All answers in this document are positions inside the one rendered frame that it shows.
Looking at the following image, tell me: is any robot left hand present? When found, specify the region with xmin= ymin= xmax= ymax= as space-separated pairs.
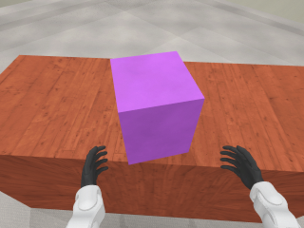
xmin=81 ymin=145 xmax=108 ymax=188

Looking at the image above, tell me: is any left robot forearm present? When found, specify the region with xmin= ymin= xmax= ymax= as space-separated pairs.
xmin=66 ymin=184 xmax=105 ymax=228

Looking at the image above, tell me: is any right robot forearm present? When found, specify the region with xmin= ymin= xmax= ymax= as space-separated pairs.
xmin=249 ymin=181 xmax=301 ymax=228

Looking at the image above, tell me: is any carton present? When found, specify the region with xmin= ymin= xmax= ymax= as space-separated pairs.
xmin=110 ymin=51 xmax=205 ymax=165

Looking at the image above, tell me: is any robot right hand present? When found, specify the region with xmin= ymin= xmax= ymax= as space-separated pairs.
xmin=219 ymin=145 xmax=264 ymax=190

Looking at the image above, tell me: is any pedestal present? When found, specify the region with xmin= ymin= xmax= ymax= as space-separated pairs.
xmin=0 ymin=55 xmax=304 ymax=223

